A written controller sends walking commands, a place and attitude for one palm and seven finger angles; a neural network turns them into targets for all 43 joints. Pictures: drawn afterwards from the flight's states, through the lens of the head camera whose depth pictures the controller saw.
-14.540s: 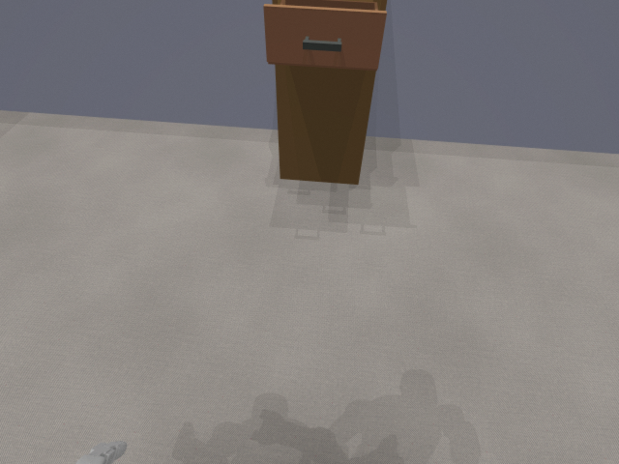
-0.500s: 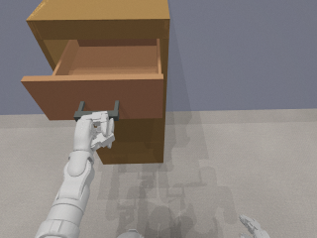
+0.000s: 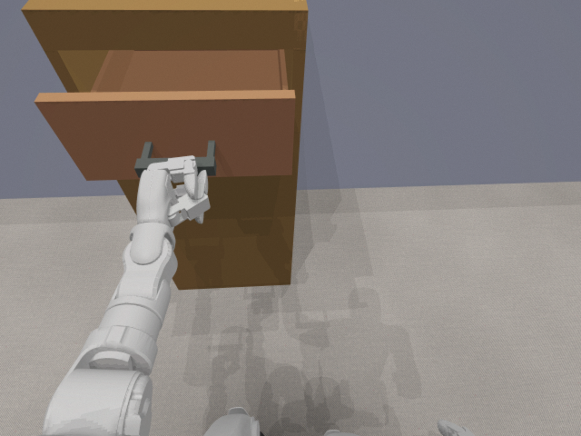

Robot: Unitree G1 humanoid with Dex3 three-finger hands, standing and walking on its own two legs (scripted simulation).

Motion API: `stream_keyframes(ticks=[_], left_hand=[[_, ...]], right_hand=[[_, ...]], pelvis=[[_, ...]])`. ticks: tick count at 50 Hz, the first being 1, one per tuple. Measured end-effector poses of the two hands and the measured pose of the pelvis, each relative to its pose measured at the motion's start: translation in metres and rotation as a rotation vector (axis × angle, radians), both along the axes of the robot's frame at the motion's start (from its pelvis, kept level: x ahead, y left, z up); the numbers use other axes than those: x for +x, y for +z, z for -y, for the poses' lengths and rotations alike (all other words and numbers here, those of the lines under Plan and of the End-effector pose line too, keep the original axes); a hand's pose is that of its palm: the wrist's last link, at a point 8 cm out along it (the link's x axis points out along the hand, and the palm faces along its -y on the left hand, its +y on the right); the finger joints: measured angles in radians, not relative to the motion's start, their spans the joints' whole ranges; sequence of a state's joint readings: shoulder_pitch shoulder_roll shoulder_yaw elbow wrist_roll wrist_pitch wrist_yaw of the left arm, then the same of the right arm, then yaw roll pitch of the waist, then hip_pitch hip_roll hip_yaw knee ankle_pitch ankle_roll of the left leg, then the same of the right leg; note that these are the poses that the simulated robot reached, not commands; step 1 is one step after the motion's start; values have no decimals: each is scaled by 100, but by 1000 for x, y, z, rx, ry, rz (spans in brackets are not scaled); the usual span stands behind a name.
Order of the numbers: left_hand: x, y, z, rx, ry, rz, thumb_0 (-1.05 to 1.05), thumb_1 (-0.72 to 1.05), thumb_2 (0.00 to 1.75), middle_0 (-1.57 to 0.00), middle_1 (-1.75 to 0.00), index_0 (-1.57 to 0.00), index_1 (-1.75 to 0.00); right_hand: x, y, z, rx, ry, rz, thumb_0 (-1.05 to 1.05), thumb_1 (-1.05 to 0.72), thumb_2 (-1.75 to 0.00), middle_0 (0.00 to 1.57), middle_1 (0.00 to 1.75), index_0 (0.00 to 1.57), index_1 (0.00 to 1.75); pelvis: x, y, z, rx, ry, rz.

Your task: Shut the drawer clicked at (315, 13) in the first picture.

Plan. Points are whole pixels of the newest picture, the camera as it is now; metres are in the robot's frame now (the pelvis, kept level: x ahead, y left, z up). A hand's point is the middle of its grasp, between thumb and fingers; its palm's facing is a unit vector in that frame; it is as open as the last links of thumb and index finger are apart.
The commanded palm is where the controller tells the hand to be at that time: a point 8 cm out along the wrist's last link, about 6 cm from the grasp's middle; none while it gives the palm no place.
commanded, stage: push the drawer shut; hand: left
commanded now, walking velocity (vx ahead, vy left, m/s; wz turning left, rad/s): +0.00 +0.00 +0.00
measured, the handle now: (178, 157) +0.50 +0.16 +0.08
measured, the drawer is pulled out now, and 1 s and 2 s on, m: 0.12 0.00 0.00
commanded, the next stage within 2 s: pull the fist back off the drawer in 1.42 s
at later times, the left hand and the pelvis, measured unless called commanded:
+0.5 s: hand (206, 163) +0.49 +0.12 +0.08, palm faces +0.05 -1.00 -0.02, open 3.1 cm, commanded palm +0.47 +0.18 +0.08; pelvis +0.00 +0.00 -0.01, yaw -1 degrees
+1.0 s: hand (207, 136) +0.55 +0.12 +0.08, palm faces +0.06 -1.00 -0.02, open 3.2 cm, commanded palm +0.54 +0.17 +0.08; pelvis +0.01 +0.00 -0.02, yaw -2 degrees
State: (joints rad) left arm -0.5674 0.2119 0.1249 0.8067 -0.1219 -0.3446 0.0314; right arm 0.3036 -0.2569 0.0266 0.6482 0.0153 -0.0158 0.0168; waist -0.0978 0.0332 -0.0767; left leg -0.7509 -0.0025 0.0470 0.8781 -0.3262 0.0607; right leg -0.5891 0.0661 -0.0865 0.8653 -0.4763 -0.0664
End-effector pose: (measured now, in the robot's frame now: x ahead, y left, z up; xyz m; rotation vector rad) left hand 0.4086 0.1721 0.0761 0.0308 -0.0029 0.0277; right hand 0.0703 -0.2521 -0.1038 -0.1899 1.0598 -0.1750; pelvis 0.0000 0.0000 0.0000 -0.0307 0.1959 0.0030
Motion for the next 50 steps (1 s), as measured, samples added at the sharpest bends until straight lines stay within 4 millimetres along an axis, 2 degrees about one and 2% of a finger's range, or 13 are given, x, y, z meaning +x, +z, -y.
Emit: stream_keyframes(ticks=[12, 19, 40, 50], left_hand=[[33, 2, 2, -3, 11, -7, -1, 69, 87, -140, -160, -140, -160], [48, 3, 2, -6, 14, -7, 1, 70, 86, -140, -160, -140, -160], [92, 4, -1, -7, 26, -25, 0, 67, 85, -140, -160, -140, -160], [118, 5, -1, -8, 33, -33, 1, 67, 85, -140, -160, -140, -160]], right_hand=[[-47, -7, 6, -10, -51, -105, 1, -91, -90, 20, 30, 20, 29], [-67, -10, 7, -4, -81, -155, 1, -91, -90, 20, 30, 20, 29], [-84, -12, 11, -15, -101, -243, 1, -91, -90, 20, 30, 20, 29], [-101, -12, 8, -21, -121, -314, 1, -91, -90, 20, 30, 20, 29]], pelvis=[[-4, -6, 2, -3, -11, -37], [-2, -8, 3, -4, -20, -56], [3, -17, 6, -16, -19, -124], [6, -21, 5, -25, -19, -163]])
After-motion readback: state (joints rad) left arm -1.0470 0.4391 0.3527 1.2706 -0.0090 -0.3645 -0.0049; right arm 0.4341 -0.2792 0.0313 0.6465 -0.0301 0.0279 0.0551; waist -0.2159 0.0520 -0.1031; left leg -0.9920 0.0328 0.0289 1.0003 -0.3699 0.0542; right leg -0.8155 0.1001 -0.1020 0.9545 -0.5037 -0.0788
